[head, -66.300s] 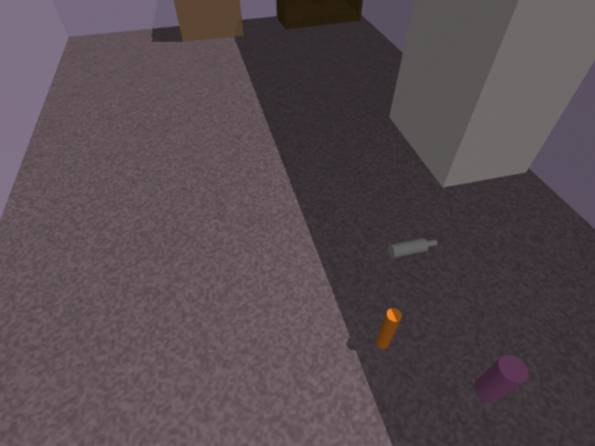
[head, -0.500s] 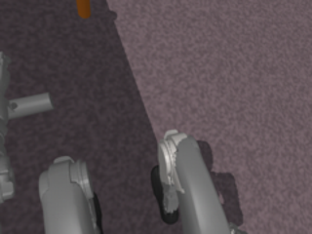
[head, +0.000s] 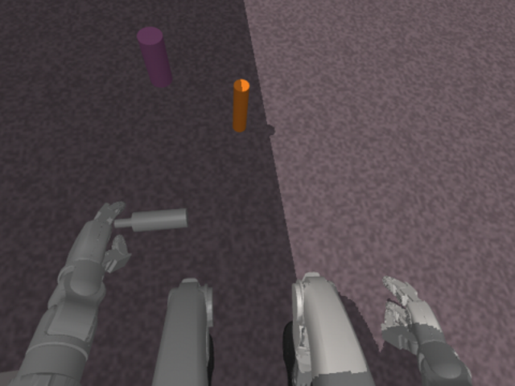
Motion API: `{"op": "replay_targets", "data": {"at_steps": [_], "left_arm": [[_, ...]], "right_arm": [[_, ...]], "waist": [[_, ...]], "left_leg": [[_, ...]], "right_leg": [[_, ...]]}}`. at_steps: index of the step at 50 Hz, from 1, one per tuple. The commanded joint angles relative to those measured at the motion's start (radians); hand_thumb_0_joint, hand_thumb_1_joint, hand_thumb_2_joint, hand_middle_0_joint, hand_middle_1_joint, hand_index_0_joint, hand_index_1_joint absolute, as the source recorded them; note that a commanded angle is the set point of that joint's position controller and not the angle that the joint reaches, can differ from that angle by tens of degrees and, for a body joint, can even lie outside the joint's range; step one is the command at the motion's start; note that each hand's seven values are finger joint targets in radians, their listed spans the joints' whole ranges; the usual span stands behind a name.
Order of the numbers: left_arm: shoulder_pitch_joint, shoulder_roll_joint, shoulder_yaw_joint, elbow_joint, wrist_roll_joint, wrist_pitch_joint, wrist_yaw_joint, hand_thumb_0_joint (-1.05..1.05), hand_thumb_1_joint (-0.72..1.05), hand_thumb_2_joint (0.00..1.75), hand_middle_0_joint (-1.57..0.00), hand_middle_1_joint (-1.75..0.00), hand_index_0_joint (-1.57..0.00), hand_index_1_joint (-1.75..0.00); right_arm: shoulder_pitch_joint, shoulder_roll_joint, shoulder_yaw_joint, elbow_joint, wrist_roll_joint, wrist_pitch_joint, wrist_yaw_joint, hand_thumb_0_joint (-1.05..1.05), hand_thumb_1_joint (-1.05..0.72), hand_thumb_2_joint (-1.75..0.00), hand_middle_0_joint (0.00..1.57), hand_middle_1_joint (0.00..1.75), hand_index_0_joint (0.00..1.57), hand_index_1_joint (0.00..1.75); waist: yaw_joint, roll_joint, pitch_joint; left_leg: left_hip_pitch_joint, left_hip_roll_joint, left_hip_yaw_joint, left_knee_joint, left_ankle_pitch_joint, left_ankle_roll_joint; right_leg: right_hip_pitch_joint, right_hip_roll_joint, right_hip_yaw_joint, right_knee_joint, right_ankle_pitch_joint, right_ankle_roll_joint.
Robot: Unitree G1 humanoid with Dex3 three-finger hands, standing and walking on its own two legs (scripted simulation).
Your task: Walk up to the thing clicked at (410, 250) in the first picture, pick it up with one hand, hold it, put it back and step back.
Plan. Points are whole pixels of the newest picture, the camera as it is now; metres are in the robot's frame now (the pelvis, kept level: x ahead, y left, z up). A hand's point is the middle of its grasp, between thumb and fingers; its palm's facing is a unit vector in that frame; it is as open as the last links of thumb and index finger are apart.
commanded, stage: home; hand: left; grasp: from above
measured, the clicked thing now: (151, 220) +0.52 +0.27 -0.49
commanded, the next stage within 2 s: none
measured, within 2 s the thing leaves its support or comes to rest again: neither
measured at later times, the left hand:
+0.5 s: hand (78, 284) +0.26 +0.19 +0.10, palm faces +0.08 -0.97 -0.22, open 7.4 cm
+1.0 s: hand (44, 329) +0.22 +0.19 +0.15, palm faces +0.10 -0.97 -0.20, open 7.4 cm
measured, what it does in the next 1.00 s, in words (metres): rises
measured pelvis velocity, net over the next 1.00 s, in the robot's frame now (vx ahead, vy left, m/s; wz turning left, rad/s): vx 0.07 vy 0.00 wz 0.06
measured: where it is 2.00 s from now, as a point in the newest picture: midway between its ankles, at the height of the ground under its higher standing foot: (249, 383)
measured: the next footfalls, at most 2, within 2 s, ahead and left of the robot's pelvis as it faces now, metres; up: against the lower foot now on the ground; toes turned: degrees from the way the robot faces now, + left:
none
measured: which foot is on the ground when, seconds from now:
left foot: down 0.00-1.00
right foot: down 0.00-1.00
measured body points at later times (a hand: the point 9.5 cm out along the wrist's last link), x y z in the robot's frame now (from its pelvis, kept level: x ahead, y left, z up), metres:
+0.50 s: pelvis +0.06 +0.00 +0.17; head +0.12 +0.02 +0.61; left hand +0.25 +0.24 +0.12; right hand +0.21 -0.24 +0.09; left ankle +0.07 +0.12 -0.48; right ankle +0.08 -0.14 -0.48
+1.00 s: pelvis +0.07 +0.00 +0.20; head +0.08 +0.00 +0.65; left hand +0.21 +0.24 +0.17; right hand +0.26 -0.23 +0.15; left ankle +0.07 +0.12 -0.49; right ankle +0.08 -0.14 -0.49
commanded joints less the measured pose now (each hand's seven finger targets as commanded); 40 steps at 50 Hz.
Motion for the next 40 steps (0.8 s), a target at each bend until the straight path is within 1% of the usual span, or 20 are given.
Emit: {"op": "replay_targets", "data": {"at_steps": [1,2,4,5,9,13,15,17,18,20,22,23,25,28,29,33,34,35,38,40], "left_arm": [[-0.105,0.135,0.072,-0.324,-0.127,0.019,0.041,0.00,0.90,0.91,-0.20,-0.30,-0.20,-0.30],[-0.032,0.112,0.063,-0.317,-0.154,0.037,0.046,0.00,0.90,0.91,-0.20,-0.30,-0.20,-0.30],[-0.012,0.094,0.054,-0.364,-0.194,0.060,0.052,0.00,0.90,0.90,-0.20,-0.30,-0.20,-0.30],[0.005,0.098,0.067,-0.397,-0.215,0.072,0.058,0.00,0.90,0.90,-0.20,-0.30,-0.20,-0.30],[0.139,0.031,0.066,-0.412,-0.275,0.120,0.067,0.00,0.90,0.90,-0.20,-0.30,-0.20,-0.30],[0.262,0.009,0.087,-0.460,-0.319,0.154,0.069,0.00,0.90,0.90,-0.20,-0.30,-0.20,-0.30],[0.307,-0.025,0.072,-0.483,-0.335,0.165,0.064,0.00,0.90,0.90,-0.20,-0.30,-0.20,-0.30],[0.369,-0.019,0.094,-0.513,-0.354,0.179,0.061,0.00,0.90,0.90,-0.20,-0.30,-0.20,-0.30],[0.405,-0.045,0.066,-0.530,-0.355,0.183,0.056,0.00,0.90,0.90,-0.20,-0.30,-0.20,-0.30],[0.484,-0.039,0.082,-0.574,-0.359,0.195,0.053,0.00,0.90,0.90,-0.20,-0.30,-0.20,-0.30],[0.532,-0.049,0.071,-0.618,-0.362,0.204,0.050,0.00,0.90,0.90,-0.20,-0.30,-0.20,-0.30],[0.557,-0.059,0.057,-0.634,-0.364,0.209,0.046,0.00,0.90,0.90,-0.20,-0.30,-0.20,-0.30],[0.613,-0.059,0.063,-0.683,-0.366,0.219,0.044,0.00,0.90,0.90,-0.20,-0.30,-0.20,-0.30],[0.676,-0.069,0.053,-0.708,-0.364,0.233,0.034,0.00,0.90,0.90,-0.20,-0.30,-0.20,-0.30],[0.680,-0.072,0.042,-0.717,-0.363,0.236,0.028,0.00,0.90,0.90,-0.20,-0.30,-0.20,-0.30],[0.694,-0.069,0.045,-0.742,-0.359,0.247,0.011,0.00,0.90,0.90,-0.20,-0.30,-0.20,-0.30],[0.690,-0.070,0.038,-0.752,-0.360,0.247,0.006,0.00,0.90,0.90,-0.20,-0.30,-0.20,-0.30],[0.695,-0.066,0.049,-0.747,-0.359,0.248,0.003,0.00,0.90,0.90,-0.20,-0.30,-0.20,-0.30],[0.667,-0.071,0.039,-0.740,-0.352,0.246,-0.007,0.00,0.90,0.90,-0.20,-0.30,-0.20,-0.30],[0.666,-0.058,0.052,-0.743,-0.348,0.241,-0.011,0.00,0.90,0.90,-0.20,-0.30,-0.20,-0.30]], "right_arm": [[0.069,-0.140,-0.045,-0.108,0.014,-0.049,-0.052,0.00,-0.90,-0.90,0.20,0.30,0.20,0.30],[0.062,-0.130,-0.037,-0.114,0.016,-0.054,-0.060,0.00,-0.90,-0.90,0.20,0.30,0.20,0.30],[0.052,-0.117,-0.024,-0.119,0.019,-0.064,-0.076,0.00,-0.90,-0.90,0.20,0.30,0.20,0.30],[0.057,-0.111,-0.021,-0.122,0.019,-0.070,-0.086,0.00,-0.90,-0.90,0.20,0.30,0.20,0.30],[0.078,-0.090,0.001,-0.117,0.023,-0.092,-0.118,0.00,-0.90,-0.90,0.20,0.30,0.20,0.30],[0.101,-0.076,0.019,-0.132,0.022,-0.116,-0.155,0.00,-0.90,-0.90,0.20,0.30,0.20,0.30],[0.113,-0.068,0.023,-0.133,0.017,-0.129,-0.168,0.00,-0.90,-0.90,0.20,0.30,0.20,0.30],[0.130,-0.069,0.023,-0.139,0.016,-0.140,-0.179,0.00,-0.90,-0.90,0.20,0.30,0.20,0.30],[0.141,-0.064,0.025,-0.139,0.014,-0.145,-0.183,0.00,-0.90,-0.90,0.20,0.30,0.20,0.30],[0.159,-0.065,0.023,-0.157,0.011,-0.153,-0.190,0.00,-0.90,-0.90,0.20,0.30,0.20,0.30],[0.164,-0.057,0.023,-0.170,0.009,-0.160,-0.195,0.00,-0.90,-0.90,0.20,0.30,0.20,0.30],[0.170,-0.054,0.023,-0.172,0.007,-0.165,-0.198,0.00,-0.90,-0.90,0.20,0.30,0.20,0.30],[0.173,-0.049,0.021,-0.182,0.005,-0.172,-0.204,0.00,-0.90,-0.90,0.20,0.30,0.20,0.30],[0.174,-0.049,0.019,-0.190,0.003,-0.184,-0.210,0.00,-0.90,-0.90,0.20,0.30,0.20,0.30],[0.176,-0.051,0.018,-0.189,0.001,-0.188,-0.210,0.00,-0.90,-0.90,0.20,0.30,0.20,0.30],[0.166,-0.056,0.014,-0.197,-0.004,-0.208,-0.213,0.00,-0.90,-0.90,0.20,0.30,0.20,0.30],[0.163,-0.057,0.013,-0.193,-0.007,-0.214,-0.213,0.00,-0.90,-0.90,0.20,0.30,0.20,0.30],[0.160,-0.058,0.012,-0.195,-0.008,-0.218,-0.214,0.00,-0.90,-0.90,0.20,0.30,0.20,0.30],[0.157,-0.061,0.008,-0.187,-0.011,-0.233,-0.213,0.00,-0.90,-0.90,0.20,0.30,0.20,0.30],[0.156,-0.064,0.004,-0.185,-0.014,-0.240,-0.213,0.00,-0.90,-0.90,0.20,0.30,0.20,0.30]], "waist": [[-0.029,0.124,-0.478],[-0.033,0.088,-0.448],[-0.037,0.075,-0.426],[-0.031,0.086,-0.412],[-0.029,0.075,-0.341],[-0.008,0.067,-0.305],[-0.014,0.070,-0.264],[0.000,0.061,-0.262],[-0.009,0.066,-0.247],[0.008,0.068,-0.240],[0.011,0.054,-0.215],[0.007,0.049,-0.202],[0.019,0.041,-0.172],[0.014,0.013,-0.118],[0.013,0.022,-0.096],[0.012,-0.004,-0.028],[0.012,-0.001,-0.031],[0.016,0.002,-0.015],[0.005,-0.015,-0.001],[0.010,0.009,-0.016]], "left_leg": [[0.536,0.003,-0.011,-0.403,0.048,0.022],[0.540,-0.001,-0.009,-0.425,0.047,0.025],[0.581,-0.001,-0.003,-0.467,0.048,0.026],[0.605,-0.002,0.002,-0.489,0.054,0.027],[0.706,0.004,-0.017,-0.594,0.114,0.020],[0.818,0.006,-0.021,-0.686,0.186,0.016],[0.848,0.007,-0.016,-0.730,0.209,0.014],[0.913,0.009,-0.012,-0.767,0.276,0.011],[0.938,0.009,-0.011,-0.786,0.323,0.007],[0.996,0.007,0.002,-0.823,0.391,0.005],[1.028,0.002,0.018,-0.852,0.423,0.007],[1.039,0.001,0.023,-0.868,0.436,0.007],[1.060,-0.004,0.031,-0.895,0.448,0.009],[1.080,-0.007,0.035,-0.929,0.447,0.014],[1.087,-0.007,0.035,-0.943,0.442,0.013],[1.096,-0.008,0.037,-0.980,0.380,0.019],[1.099,-0.009,0.033,-0.986,0.376,0.019],[1.097,-0.013,0.043,-0.987,0.364,0.021],[1.104,-0.017,0.051,-0.985,0.355,0.023],[1.116,-0.015,0.048,-0.986,0.371,0.019]], "right_leg": [[0.367,0.030,0.008,-0.331,0.091,-0.052],[0.406,0.032,0.009,-0.366,0.087,-0.049],[0.459,0.031,0.019,-0.422,0.087,-0.048],[0.493,0.034,0.025,-0.456,0.092,-0.048],[0.591,0.035,0.019,-0.536,0.148,-0.046],[0.707,0.039,0.009,-0.625,0.207,-0.046],[0.754,0.043,0.007,-0.668,0.228,-0.044],[0.822,0.046,-0.001,-0.706,0.278,-0.042],[0.845,0.049,-0.005,-0.720,0.310,-0.043],[0.910,0.054,-0.012,-0.759,0.360,-0.044],[0.966,0.059,-0.017,-0.807,0.388,-0.041],[0.990,0.060,-0.020,-0.826,0.399,-0.040],[1.034,0.062,-0.024,-0.866,0.413,-0.040],[1.059,0.065,-0.029,-0.908,0.412,-0.039],[1.057,0.066,-0.031,-0.919,0.405,-0.038],[1.063,0.065,-0.039,-0.960,0.349,-0.032],[1.068,0.065,-0.039,-0.966,0.344,-0.032],[1.069,0.063,-0.038,-0.974,0.334,-0.030],[1.065,0.058,-0.033,-0.977,0.327,-0.027],[1.066,0.058,-0.033,-0.969,0.339,-0.029]]}}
